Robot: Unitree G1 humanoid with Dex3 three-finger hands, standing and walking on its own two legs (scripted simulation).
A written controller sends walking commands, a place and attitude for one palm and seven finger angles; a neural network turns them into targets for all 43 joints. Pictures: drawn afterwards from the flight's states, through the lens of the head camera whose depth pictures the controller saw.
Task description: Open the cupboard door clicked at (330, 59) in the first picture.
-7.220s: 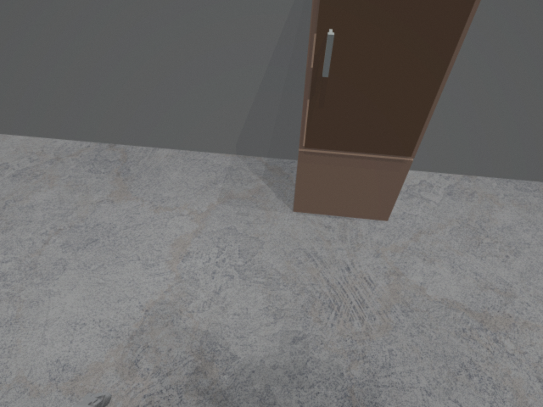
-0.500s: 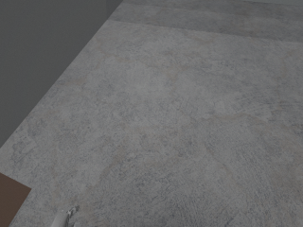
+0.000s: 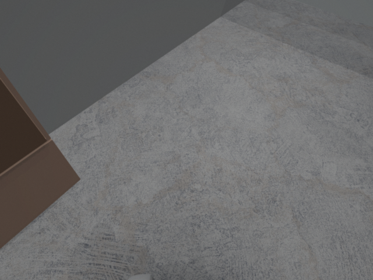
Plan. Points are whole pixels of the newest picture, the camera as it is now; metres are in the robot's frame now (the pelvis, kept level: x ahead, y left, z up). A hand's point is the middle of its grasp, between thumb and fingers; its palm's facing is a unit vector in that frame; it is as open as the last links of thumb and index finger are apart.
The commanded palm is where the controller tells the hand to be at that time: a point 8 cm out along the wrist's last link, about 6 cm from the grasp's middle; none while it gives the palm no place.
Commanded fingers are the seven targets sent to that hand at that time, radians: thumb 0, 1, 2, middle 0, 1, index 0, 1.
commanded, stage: turn to face it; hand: left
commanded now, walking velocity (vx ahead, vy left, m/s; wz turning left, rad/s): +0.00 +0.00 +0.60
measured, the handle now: out of the picture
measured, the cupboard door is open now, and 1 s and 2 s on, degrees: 0 0 0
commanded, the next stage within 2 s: take the last steps up to it in 1.54 s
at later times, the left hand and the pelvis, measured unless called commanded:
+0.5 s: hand out of the picture +0.11 +0.21 -0.12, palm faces +0.26 -0.93 -0.28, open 7.4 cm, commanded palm none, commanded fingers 0.00 0.90 0.90 -0.20 -0.30 -0.20 -0.30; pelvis +0.01 -0.02 +0.01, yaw +16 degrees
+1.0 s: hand out of the picture -0.11 +0.18 -0.17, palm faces +0.61 -0.75 -0.26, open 7.4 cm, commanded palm none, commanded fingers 0.00 0.90 0.90 -0.20 -0.30 -0.20 -0.30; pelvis +0.00 -0.01 +0.00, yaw +36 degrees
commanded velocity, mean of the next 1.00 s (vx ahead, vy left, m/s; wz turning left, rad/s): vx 0.00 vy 0.00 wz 0.60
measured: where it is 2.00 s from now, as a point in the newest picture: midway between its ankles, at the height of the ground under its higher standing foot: outside the picture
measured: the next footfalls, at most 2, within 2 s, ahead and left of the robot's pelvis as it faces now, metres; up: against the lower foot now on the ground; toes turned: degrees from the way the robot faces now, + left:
right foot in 0.52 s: +0.09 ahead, -0.13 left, +0.00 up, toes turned +15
left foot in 0.98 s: -0.04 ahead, +0.10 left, +0.00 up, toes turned +41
